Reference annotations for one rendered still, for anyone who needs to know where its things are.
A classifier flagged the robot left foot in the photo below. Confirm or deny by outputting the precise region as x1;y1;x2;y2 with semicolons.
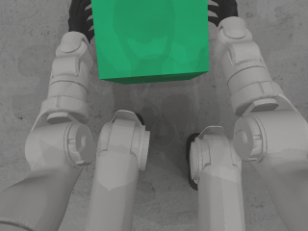
135;113;144;125

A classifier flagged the robot left upper arm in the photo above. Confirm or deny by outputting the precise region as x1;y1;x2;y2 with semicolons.
0;121;96;231

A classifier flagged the robot right upper arm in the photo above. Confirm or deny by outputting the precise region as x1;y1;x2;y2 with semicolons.
232;109;308;231

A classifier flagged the robot right hand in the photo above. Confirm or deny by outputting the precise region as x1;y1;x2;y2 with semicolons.
207;0;239;27

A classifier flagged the carton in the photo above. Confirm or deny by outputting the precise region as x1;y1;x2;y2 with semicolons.
90;0;210;85

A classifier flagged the robot foot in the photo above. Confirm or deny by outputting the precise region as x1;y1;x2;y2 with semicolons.
186;133;200;191
135;113;144;125

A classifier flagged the robot left hand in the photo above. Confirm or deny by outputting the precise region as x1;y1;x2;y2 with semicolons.
67;0;94;44

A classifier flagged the robot right foot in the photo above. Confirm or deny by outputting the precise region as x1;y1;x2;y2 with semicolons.
186;133;200;191

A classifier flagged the robot left forearm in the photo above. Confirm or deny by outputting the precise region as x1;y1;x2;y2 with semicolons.
24;31;93;162

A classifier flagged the robot right forearm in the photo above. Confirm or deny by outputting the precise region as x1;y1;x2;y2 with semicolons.
214;16;308;125

